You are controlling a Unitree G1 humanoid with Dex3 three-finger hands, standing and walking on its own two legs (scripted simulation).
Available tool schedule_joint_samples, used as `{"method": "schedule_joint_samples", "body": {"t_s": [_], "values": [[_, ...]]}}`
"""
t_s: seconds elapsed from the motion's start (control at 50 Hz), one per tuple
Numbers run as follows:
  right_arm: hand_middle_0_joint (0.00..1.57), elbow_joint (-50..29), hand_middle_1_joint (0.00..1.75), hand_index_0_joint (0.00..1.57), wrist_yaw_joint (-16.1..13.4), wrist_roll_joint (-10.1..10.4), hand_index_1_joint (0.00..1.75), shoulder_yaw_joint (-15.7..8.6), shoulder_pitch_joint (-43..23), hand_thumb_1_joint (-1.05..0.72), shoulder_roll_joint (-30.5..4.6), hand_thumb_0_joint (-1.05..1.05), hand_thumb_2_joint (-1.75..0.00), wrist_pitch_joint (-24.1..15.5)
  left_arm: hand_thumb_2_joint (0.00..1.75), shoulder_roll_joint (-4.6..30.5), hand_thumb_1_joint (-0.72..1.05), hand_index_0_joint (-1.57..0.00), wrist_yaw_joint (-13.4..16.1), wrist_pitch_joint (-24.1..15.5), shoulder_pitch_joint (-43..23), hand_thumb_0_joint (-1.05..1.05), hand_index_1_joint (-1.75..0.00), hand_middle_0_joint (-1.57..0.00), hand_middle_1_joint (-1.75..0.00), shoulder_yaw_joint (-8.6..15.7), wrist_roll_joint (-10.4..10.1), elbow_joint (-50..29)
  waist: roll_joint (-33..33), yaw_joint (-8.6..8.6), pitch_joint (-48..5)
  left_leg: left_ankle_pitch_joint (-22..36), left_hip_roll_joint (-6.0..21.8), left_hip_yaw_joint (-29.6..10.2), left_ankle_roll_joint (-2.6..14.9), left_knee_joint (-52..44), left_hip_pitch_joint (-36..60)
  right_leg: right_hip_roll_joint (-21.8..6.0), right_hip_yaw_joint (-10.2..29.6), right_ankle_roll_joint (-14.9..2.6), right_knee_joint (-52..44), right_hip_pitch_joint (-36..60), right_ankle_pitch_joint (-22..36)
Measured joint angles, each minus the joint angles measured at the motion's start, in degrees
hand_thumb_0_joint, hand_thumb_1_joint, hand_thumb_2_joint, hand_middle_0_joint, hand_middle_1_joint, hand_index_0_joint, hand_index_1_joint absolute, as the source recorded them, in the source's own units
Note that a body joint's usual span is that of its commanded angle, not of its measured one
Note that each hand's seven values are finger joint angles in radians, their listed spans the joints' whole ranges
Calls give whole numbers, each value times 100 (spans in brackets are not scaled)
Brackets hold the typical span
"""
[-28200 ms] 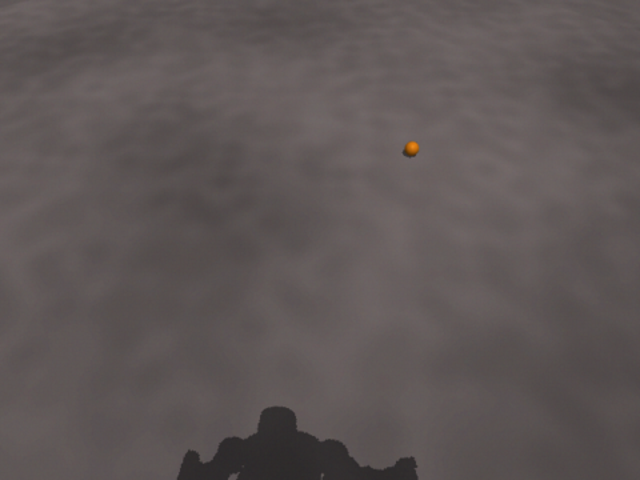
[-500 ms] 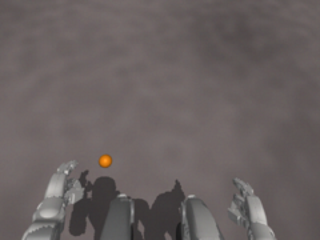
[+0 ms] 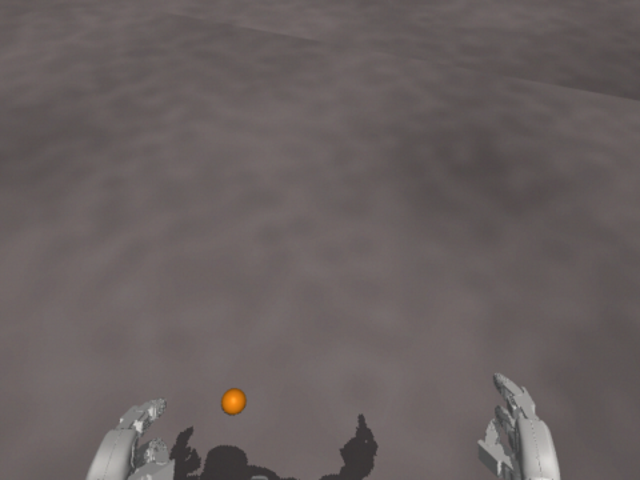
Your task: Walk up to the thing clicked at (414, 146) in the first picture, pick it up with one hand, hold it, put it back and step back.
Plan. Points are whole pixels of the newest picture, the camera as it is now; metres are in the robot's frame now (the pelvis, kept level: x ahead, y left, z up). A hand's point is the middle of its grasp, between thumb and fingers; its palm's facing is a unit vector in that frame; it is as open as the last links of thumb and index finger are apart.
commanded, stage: home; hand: left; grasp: from above
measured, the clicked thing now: (233, 401) +0.45 +0.24 -0.68
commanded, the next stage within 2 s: stand in 1.86 s
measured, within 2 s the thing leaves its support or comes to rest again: neither
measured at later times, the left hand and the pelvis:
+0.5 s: hand (176, 472) +0.16 +0.17 -0.05, palm faces +0.04 -0.98 -0.21, open 7.4 cm; pelvis +0.00 -0.01 +0.00, yaw +0 degrees
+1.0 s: hand (174, 471) +0.16 +0.17 -0.05, palm faces +0.04 -0.98 -0.21, open 7.4 cm; pelvis +0.00 +0.00 +0.00, yaw +0 degrees
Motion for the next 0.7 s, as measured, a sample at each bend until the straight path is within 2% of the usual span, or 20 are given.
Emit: {"method": "schedule_joint_samples", "body": {"t_s": [0.18,0.7], "values": [[20,47,30,21,40,-40,30,40,-109,-90,18,2,-90,-119,90,-6,91,-20,-61,-3,-111,2,-30,-21,-30,-14,59,90,-62,65,118,35,-13,-29,-30,-19,52,-10,-26,-28,31,42,-4],[20,203,30,21,-11,-18,30,-22,64,-90,-3,2,-90,-144,90,-9,91,-20,-55,-6,-112,1,-30,-21,-30,-8,35,67,-49,14,121,43,18,6,-40,-8,44,21,17,-38,64,0,10]]}}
